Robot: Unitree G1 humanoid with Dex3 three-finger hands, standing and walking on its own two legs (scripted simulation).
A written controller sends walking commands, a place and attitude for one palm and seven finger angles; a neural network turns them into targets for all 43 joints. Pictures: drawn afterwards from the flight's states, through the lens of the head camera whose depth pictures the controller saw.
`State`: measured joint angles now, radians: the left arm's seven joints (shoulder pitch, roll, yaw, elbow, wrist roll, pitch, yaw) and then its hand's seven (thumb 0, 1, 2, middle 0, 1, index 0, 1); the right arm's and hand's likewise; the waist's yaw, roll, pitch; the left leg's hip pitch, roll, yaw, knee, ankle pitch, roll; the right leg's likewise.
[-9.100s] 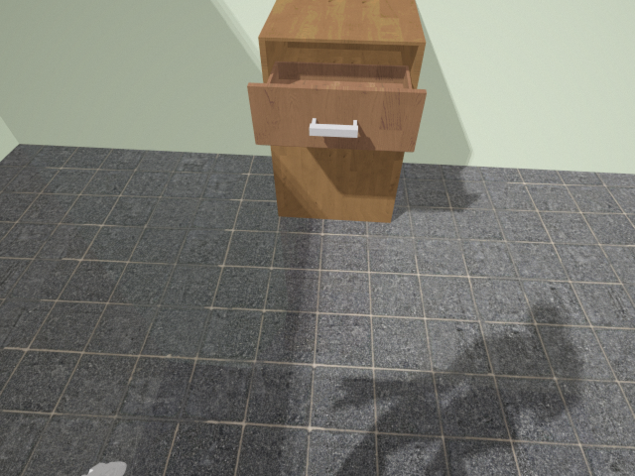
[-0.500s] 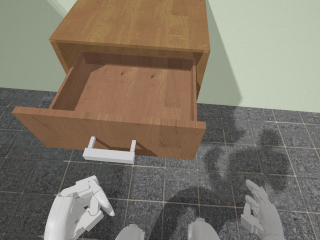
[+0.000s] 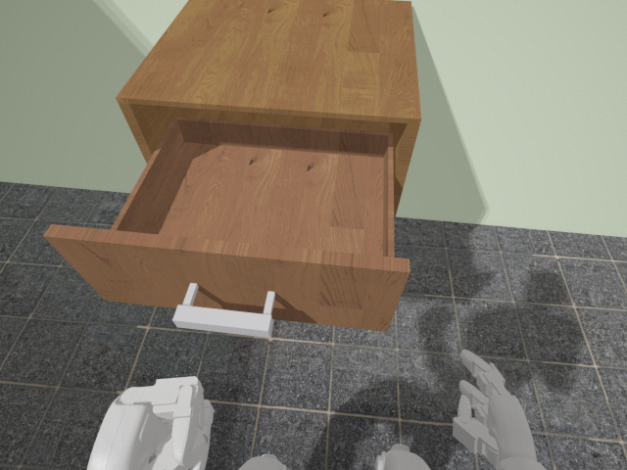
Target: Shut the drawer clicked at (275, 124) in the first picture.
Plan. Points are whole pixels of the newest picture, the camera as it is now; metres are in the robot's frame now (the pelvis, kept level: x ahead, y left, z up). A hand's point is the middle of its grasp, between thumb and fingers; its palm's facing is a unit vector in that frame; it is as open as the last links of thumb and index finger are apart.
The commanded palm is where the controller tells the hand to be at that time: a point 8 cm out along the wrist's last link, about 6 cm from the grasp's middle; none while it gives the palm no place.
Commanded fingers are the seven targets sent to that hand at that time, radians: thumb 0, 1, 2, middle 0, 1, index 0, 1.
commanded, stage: raise the hand and make a fist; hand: left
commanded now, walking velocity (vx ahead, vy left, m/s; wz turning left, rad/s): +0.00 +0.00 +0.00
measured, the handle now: (227, 307) +0.33 +0.15 -0.01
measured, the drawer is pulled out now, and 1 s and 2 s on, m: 0.28 0.28 0.28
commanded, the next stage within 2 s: bring the fist close to the handle in 0.34 s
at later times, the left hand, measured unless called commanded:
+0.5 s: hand (199, 445) +0.15 +0.12 +0.09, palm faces -0.03 -1.00 -0.02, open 3.2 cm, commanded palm +0.11 +0.17 +0.08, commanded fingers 0.00 0.90 0.90 -1.40 -1.60 -1.40 -1.60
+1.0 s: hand (232, 415) +0.18 +0.11 +0.03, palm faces -0.07 -1.00 -0.01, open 3.2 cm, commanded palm +0.16 +0.16 +0.03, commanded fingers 0.00 0.90 0.90 -1.40 -1.60 -1.40 -1.60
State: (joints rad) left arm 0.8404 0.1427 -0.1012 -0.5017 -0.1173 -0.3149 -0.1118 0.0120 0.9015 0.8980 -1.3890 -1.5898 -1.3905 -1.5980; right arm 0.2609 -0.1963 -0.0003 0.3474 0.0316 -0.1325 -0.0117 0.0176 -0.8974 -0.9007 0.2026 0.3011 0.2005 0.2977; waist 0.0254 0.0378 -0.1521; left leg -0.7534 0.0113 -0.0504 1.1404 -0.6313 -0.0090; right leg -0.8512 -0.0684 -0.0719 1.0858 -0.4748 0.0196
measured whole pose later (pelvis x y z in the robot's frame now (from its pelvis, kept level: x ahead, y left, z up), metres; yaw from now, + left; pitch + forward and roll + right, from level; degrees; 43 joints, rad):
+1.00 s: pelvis -0.02 +0.00 -0.02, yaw -1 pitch +18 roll -1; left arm 0.59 0.13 -0.12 -0.27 -0.07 -0.36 -0.05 0.01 0.90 0.90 -1.40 -1.60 -1.40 -1.60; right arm 0.25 -0.21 0.01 0.37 0.01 -0.14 -0.01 0.02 -0.90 -0.90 0.20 0.30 0.20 0.30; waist -0.01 0.02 -0.17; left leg -0.92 0.01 -0.04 1.26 -0.66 -0.01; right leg -1.02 -0.07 -0.05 1.20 -0.49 0.02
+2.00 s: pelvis -0.02 +0.00 -0.05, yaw +0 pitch +23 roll -2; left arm 0.39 0.14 -0.08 -0.14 -0.09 -0.39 -0.05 0.01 0.90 0.90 -1.40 -1.60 -1.40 -1.60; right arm 0.20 -0.23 0.01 0.40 0.00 -0.10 0.00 0.02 -0.90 -0.90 0.20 0.30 0.20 0.30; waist -0.03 0.02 -0.19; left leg -1.10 0.00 -0.05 1.38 -0.69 -0.01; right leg -1.20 -0.08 -0.06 1.31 -0.51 0.02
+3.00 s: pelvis -0.05 +0.01 -0.04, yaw +0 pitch +22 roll -1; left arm -0.22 0.17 0.00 0.39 -0.11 -0.40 -0.01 -0.01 0.86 0.97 -1.40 -1.60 -1.40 -1.60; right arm 0.20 -0.25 0.03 0.55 0.00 -0.08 -0.01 0.01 -0.90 -0.90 0.20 0.30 0.20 0.30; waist -0.06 0.02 -0.15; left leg -1.11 -0.02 -0.04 1.33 -0.61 0.00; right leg -1.19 -0.09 -0.05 1.24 -0.44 0.02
